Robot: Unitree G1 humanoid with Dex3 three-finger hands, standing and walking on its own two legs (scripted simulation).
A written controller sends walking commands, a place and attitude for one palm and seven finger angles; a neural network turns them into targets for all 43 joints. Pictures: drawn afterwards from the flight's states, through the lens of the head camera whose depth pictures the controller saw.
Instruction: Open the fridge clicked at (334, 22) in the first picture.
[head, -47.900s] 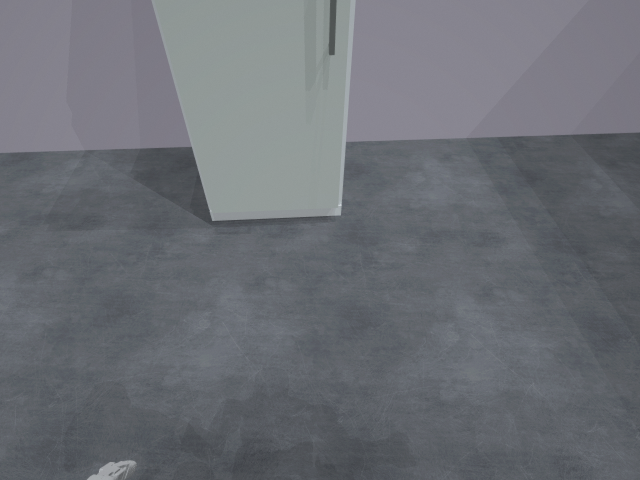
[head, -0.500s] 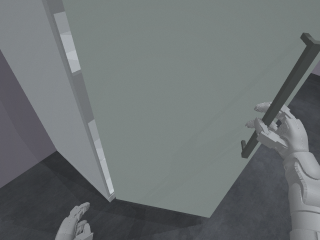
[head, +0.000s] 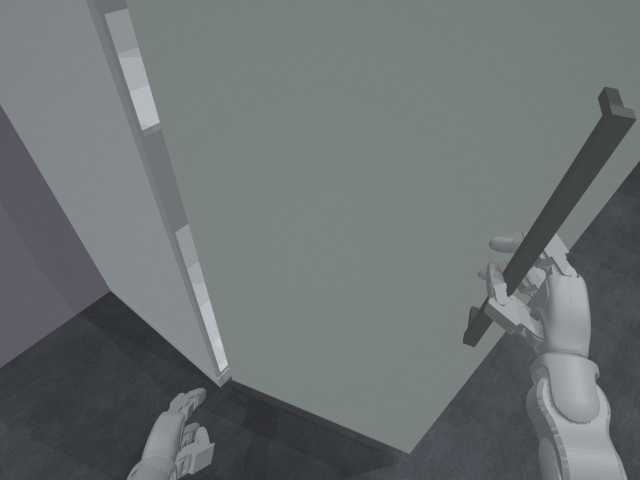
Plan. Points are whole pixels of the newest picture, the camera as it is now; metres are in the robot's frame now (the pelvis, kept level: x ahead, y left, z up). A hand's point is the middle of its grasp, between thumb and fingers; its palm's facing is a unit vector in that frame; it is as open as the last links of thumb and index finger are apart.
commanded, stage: walk backward, drawing the door open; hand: right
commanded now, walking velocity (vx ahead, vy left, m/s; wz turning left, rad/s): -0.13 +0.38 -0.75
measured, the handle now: (522, 248) +0.34 -0.18 +0.17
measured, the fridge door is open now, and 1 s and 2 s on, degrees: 74 105 109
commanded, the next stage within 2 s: stop walking and hold the door back in 1.44 s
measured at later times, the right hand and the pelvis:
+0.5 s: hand (450, 390) +0.19 -0.09 +0.13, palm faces +0.33 +0.91 -0.23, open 5.9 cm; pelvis -0.04 +0.12 -0.02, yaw -10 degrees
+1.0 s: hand out of the picture +0.10 +0.02 +0.13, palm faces +0.70 +0.67 -0.24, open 6.0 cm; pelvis +0.00 +0.31 -0.01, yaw -43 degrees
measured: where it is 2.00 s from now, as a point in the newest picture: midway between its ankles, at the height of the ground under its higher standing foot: outside the picture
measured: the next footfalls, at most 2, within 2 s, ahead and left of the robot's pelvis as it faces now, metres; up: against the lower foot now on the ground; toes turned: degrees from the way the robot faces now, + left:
left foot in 0.56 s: +0.06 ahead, +0.19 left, +0.00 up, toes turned -17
right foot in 0.80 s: -0.09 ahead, +0.10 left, +0.00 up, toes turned -41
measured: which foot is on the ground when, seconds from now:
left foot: down 0.00-0.44, up 0.46-0.54, down 0.56-0.78, up 0.80-1.00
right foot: down 0.00-0.56, up 0.58-0.78, down 0.80-1.00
